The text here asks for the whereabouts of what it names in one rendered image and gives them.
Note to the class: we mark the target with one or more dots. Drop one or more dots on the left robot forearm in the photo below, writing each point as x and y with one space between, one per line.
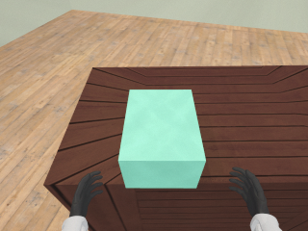
75 223

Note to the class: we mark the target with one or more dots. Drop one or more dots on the right robot forearm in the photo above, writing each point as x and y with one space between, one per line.
264 222

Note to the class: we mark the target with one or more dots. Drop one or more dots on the carton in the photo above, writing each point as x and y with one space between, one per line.
161 145

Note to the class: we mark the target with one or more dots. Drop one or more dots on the robot right hand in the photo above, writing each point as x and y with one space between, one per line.
252 192

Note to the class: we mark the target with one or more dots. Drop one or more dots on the robot left hand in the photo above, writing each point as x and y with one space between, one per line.
83 194

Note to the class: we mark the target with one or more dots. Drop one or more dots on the pedestal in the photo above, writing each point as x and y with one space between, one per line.
250 116

